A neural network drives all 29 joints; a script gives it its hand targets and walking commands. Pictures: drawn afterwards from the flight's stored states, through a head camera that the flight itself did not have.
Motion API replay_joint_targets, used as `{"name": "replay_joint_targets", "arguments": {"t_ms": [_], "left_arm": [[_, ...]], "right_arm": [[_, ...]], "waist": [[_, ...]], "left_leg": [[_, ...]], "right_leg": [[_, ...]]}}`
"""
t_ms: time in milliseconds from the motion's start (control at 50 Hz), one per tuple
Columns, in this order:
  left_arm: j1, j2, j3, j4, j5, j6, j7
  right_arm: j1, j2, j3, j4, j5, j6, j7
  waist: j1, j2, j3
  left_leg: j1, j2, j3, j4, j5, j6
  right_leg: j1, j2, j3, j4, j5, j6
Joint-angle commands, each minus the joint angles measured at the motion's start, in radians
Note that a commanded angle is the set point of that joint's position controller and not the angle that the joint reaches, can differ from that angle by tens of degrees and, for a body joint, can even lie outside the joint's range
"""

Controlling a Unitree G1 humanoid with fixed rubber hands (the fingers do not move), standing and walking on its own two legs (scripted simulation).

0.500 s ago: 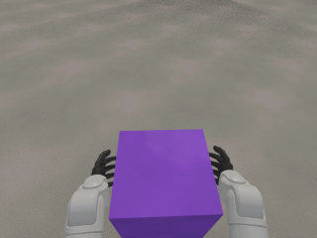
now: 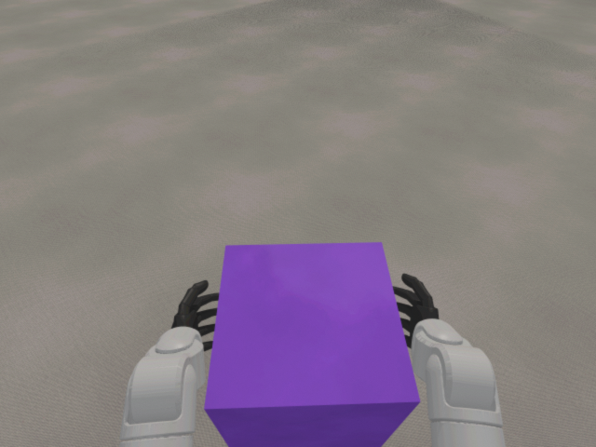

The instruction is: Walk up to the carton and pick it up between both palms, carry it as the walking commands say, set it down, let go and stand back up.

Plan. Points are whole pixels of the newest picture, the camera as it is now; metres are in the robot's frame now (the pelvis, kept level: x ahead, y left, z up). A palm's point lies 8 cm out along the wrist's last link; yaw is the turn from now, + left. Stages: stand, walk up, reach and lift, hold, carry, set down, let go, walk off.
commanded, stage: carry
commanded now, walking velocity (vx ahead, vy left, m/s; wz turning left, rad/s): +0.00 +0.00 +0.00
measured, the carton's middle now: (305, 354) +0.27 +0.00 -0.01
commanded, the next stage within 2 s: none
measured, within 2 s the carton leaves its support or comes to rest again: neither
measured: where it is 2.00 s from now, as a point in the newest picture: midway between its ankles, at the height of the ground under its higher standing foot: outside the picture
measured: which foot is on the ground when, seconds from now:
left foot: down 0.00-1.00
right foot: down 0.00-0.98, up 1.00-1.00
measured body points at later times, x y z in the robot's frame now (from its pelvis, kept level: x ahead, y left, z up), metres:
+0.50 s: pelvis +0.00 +0.00 +0.00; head -0.02 +0.00 +0.45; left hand +0.28 +0.15 +0.05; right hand +0.28 -0.16 +0.05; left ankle +0.00 +0.09 -0.74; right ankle +0.03 -0.13 -0.74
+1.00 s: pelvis -0.02 +0.03 -0.01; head -0.03 +0.03 +0.44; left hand +0.25 +0.18 +0.06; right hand +0.26 -0.12 +0.06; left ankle +0.00 +0.09 -0.74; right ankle +0.02 -0.13 -0.73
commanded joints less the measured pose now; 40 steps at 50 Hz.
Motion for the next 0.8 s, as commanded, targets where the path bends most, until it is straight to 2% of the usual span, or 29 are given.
{"name": "replay_joint_targets", "arguments": {"t_ms": [0, 20, 40, 60, 80, 120, 140, 180, 200, 220, 280, 320, 340, 360, 420, 460, 480, 500, 520, 540, 580, 600, 620, 640, 660, 720, 740, 760, 780], "left_arm": [[-0.453, -0.741, -0.484, -0.002, -0.216, -0.051, -0.194], [-0.502, -0.778, -0.573, -0.191, -0.305, -0.050, -0.188], [-0.461, -0.788, -0.547, -0.101, -0.275, -0.044, -0.192], [-0.498, -0.792, -0.607, -0.237, -0.337, -0.026, -0.187], [-0.454, -0.776, -0.569, -0.146, -0.300, -0.013, -0.186], [-0.450, -0.761, -0.567, -0.157, -0.301, -0.005, -0.189], [-0.464, -0.765, -0.547, -0.100, -0.269, -0.011, -0.192], [-0.500, -0.762, -0.549, -0.136, -0.286, -0.025, -0.192], [-0.441, -0.774, -0.535, -0.060, -0.265, -0.021, -0.196], [-0.480, -0.790, -0.571, -0.142, -0.299, -0.023, -0.193], [-0.479, -0.770, -0.525, -0.086, -0.266, -0.032, -0.190], [-0.504, -0.767, -0.551, -0.143, -0.282, -0.042, -0.189], [-0.493, -0.773, -0.537, -0.086, -0.263, -0.042, -0.188], [-0.458, -0.749, -0.515, -0.048, -0.241, -0.047, -0.191], [-0.483, -0.779, -0.544, -0.087, -0.267, -0.050, -0.193], [-0.468, -0.769, -0.502, -0.005, -0.225, -0.070, -0.195], [-0.476, -0.778, -0.537, -0.045, -0.247, -0.071, -0.198], [-0.504, -0.792, -0.546, -0.093, -0.263, -0.083, -0.197], [-0.478, -0.771, -0.489, 0.008, -0.214, -0.097, -0.200], [-0.483, -0.774, -0.533, -0.081, -0.251, -0.098, -0.198], [-0.488, -0.776, -0.541, -0.068, -0.248, -0.094, -0.195], [-0.477, -0.767, -0.552, -0.107, -0.261, -0.090, -0.193], [-0.491, -0.794, -0.577, -0.132, -0.278, -0.079, -0.195], [-0.488, -0.837, -0.687, -0.273, -0.359, -0.030, -0.200], [-0.510, -0.876, -0.762, -0.395, -0.427, 0.019, -0.200], [-0.403, -0.794, -0.702, -0.334, -0.394, 0.120, -0.201], [-0.397, -0.790, -0.692, -0.322, -0.387, 0.143, -0.208], [-0.382, -0.775, -0.668, -0.274, -0.371, 0.157, -0.211], [-0.381, -0.789, -0.670, -0.270, -0.377, 0.168, -0.219]], "right_arm": [[-0.377, 0.722, 0.542, 0.031, 0.209, -0.016, 0.212], [-0.448, 0.745, 0.641, -0.184, 0.304, -0.009, 0.206], [-0.430, 0.746, 0.615, -0.116, 0.278, -0.007, 0.207], [-0.480, 0.746, 0.675, -0.261, 0.345, 0.013, 0.205], [-0.424, 0.725, 0.624, -0.157, 0.303, 0.025, 0.204], [-0.385, 0.729, 0.621, -0.129, 0.294, 0.036, 0.204], [-0.380, 0.722, 0.580, -0.059, 0.258, 0.028, 0.211], [-0.439, 0.724, 0.610, -0.123, 0.282, 0.012, 0.209], [-0.394, 0.732, 0.602, -0.068, 0.258, 0.010, 0.207], [-0.437, 0.755, 0.633, -0.150, 0.297, 0.008, 0.208], [-0.422, 0.745, 0.589, -0.073, 0.266, 0.003, 0.211], [-0.434, 0.748, 0.605, -0.114, 0.279, -0.001, 0.211], [-0.397, 0.729, 0.573, -0.050, 0.252, -0.002, 0.213], [-0.400, 0.708, 0.580, -0.052, 0.240, -0.011, 0.213], [-0.458, 0.730, 0.608, -0.107, 0.271, -0.016, 0.212], [-0.411, 0.731, 0.560, 0.006, 0.221, -0.031, 0.215], [-0.408, 0.744, 0.593, -0.030, 0.242, -0.038, 0.215], [-0.459, 0.764, 0.622, -0.088, 0.266, -0.046, 0.214], [-0.450, 0.740, 0.573, -0.012, 0.222, -0.063, 0.216], [-0.462, 0.748, 0.617, -0.099, 0.256, -0.061, 0.212], [-0.388, 0.749, 0.590, -0.027, 0.232, -0.056, 0.212], [-0.433, 0.749, 0.619, -0.102, 0.263, -0.053, 0.210], [-0.452, 0.765, 0.639, -0.132, 0.280, -0.041, 0.214], [-0.456, 0.810, 0.748, -0.268, 0.360, 0.008, 0.216], [-0.450, 0.842, 0.810, -0.361, 0.413, 0.060, 0.215], [-0.360, 0.773, 0.750, -0.286, 0.381, 0.164, 0.213], [-0.355, 0.771, 0.744, -0.265, 0.377, 0.187, 0.220], [-0.380, 0.749, 0.741, -0.266, 0.371, 0.198, 0.223], [-0.398, 0.769, 0.748, -0.268, 0.376, 0.207, 0.225]], "waist": [[-0.002, 0.003, -0.252], [-0.002, -0.011, -0.253], [0.000, -0.037, -0.238], [-0.001, -0.004, -0.239], [0.001, 0.020, -0.241], [0.000, -0.012, -0.252], [-0.002, 0.018, -0.258], [-0.001, 0.007, -0.250], [0.000, -0.012, -0.243], [-0.001, -0.018, -0.258], [0.000, 0.002, -0.255], [-0.001, -0.001, -0.259], [-0.001, 0.044, -0.248], [-0.003, -0.002, -0.224], [0.000, 0.001, -0.222], [0.001, -0.008, -0.248], [-0.003, 0.009, -0.235], [-0.001, -0.023, -0.245], [0.000, -0.019, -0.241], [-0.003, -0.026, -0.235], [0.000, 0.034, -0.269], [-0.003, -0.009, -0.258], [-0.001, 0.016, -0.252], [-0.002, 0.033, -0.232], [-0.001, 0.001, -0.253], [-0.002, -0.047, -0.324], [0.000, -0.030, -0.301], [0.002, -0.079, -0.266], [0.001, -0.070, -0.245]], "left_leg": [[0.086, 0.131, -0.106, -0.069, 0.223, 0.007], [0.095, 0.129, -0.109, -0.076, 0.203, 0.009], [0.083, 0.128, -0.112, -0.081, 0.186, 0.009], [0.084, 0.127, -0.108, -0.090, 0.178, 0.010], [0.081, 0.126, -0.106, -0.094, 0.170, 0.012], [0.083, 0.131, -0.118, -0.089, 0.194, 0.015], [0.087, 0.133, -0.112, -0.102, 0.184, 0.015], [0.100, 0.133, -0.105, -0.085, 0.221, 0.011], [0.084, 0.128, -0.111, -0.080, 0.215, 0.015], [0.085, 0.125, -0.115, -0.082, 0.226, 0.013], [0.091, 0.130, -0.108, -0.077, 0.219, 0.010], [0.093, 0.132, -0.113, -0.080, 0.215, 0.011], [0.098, 0.128, -0.105, -0.084, 0.216, 0.011], [0.080, 0.138, -0.116, -0.092, 0.191, 0.008], [0.069, 0.132, -0.117, -0.100, 0.189, 0.012], [0.079, 0.130, -0.118, -0.097, 0.178, 0.010], [0.070, 0.129, -0.112, -0.100, 0.169, 0.009], [0.080, 0.123, -0.109, -0.087, 0.160, 0.009], [0.076, 0.125, -0.108, -0.085, 0.167, 0.005], [0.076, 0.121, -0.109, -0.085, 0.146, 0.008], [0.087, 0.121, -0.109, -0.077, 0.165, 0.007], [0.085, 0.128, -0.113, -0.076, 0.179, 0.010], [0.082, 0.121, -0.106, -0.073, 0.171, 0.005], [0.067, 0.126, -0.106, -0.072, 0.152, -0.006], [0.082, 0.124, -0.107, -0.049, 0.152, -0.004], [0.091, 0.117, -0.095, 0.020, 0.214, -0.011], [0.051, 0.119, -0.100, 0.025, 0.189, -0.015], [0.051, 0.106, -0.089, 0.027, 0.175, -0.016], [0.017, 0.103, -0.094, 0.035, 0.140, -0.014]], "right_leg": [[0.102, -0.077, 0.052, -0.052, 0.189, -0.037], [0.102, -0.080, 0.045, -0.035, 0.171, -0.035], [0.084, -0.072, 0.050, -0.056, 0.150, -0.033], [0.090, -0.075, 0.041, -0.049, 0.135, -0.028], [0.091, -0.068, 0.051, -0.048, 0.133, -0.030], [0.105, -0.065, 0.035, -0.037, 0.133, -0.030], [0.100, -0.068, 0.041, -0.045, 0.115, -0.030], [0.084, -0.068, 0.047, -0.049, 0.142, -0.029], [0.088, -0.071, 0.045, -0.053, 0.161, -0.033], [0.110, -0.076, 0.046, -0.044, 0.190, -0.034], [0.106, -0.076, 0.041, -0.041, 0.181, -0.033], [0.105, -0.075, 0.041, -0.037, 0.157, -0.033], [0.085, -0.073, 0.045, -0.036, 0.155, -0.032], [0.080, -0.071, 0.046, -0.050, 0.122, -0.034], [0.093, -0.073, 0.044, -0.056, 0.123, -0.031], [0.107, -0.075, 0.044, -0.052, 0.129, -0.036], [0.100, -0.071, 0.042, -0.051, 0.138, -0.035], [0.101, -0.079, 0.045, -0.052, 0.145, -0.029], [0.103, -0.078, 0.047, -0.060, 0.158, -0.033], [0.085, -0.078, 0.046, -0.065, 0.145, -0.031], [0.107, -0.081, 0.055, -0.052, 0.170, -0.040], [0.100, -0.079, 0.044, -0.049, 0.170, -0.034], [0.094, -0.097, 0.052, -0.048, 0.183, -0.031], [0.090, -0.114, 0.063, -0.046, 0.186, -0.031], [0.081, -0.131, 0.064, -0.038, 0.214, -0.025], [0.108, -0.178, 0.093, 0.006, 0.333, -0.029], [0.113, -0.185, 0.090, 0.011, 0.312, -0.036], [0.070, -0.198, 0.107, 0.009, 0.306, -0.042], [0.054, -0.199, 0.112, -0.007, 0.257, -0.042]]}}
